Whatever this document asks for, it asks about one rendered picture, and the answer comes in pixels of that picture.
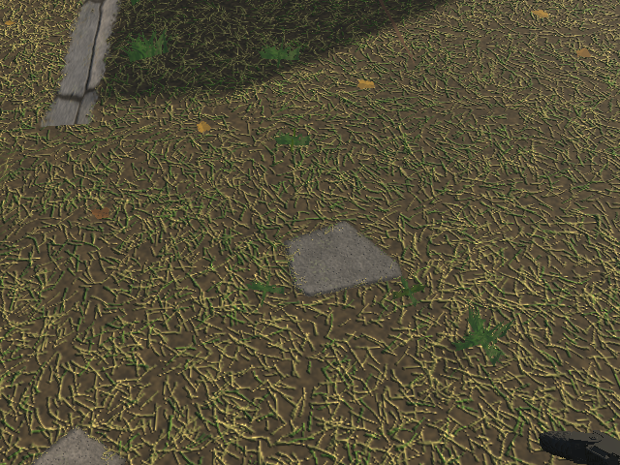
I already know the robot right hand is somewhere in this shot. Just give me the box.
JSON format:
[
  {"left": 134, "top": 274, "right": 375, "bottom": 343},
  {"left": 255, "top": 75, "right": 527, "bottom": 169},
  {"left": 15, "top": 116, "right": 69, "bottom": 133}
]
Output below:
[{"left": 539, "top": 430, "right": 620, "bottom": 465}]

